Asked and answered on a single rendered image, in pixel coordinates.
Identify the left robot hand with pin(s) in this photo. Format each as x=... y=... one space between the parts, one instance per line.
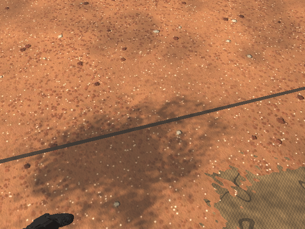
x=54 y=221

